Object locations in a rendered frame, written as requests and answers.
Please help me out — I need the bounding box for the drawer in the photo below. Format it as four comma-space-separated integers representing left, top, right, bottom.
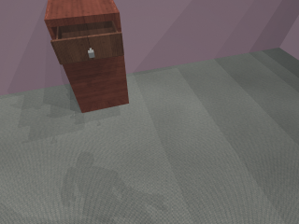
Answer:
50, 21, 124, 65

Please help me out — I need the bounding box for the cabinet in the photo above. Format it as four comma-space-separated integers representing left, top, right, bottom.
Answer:
44, 0, 129, 113

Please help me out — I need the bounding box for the handle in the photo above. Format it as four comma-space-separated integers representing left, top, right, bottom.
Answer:
88, 48, 95, 58

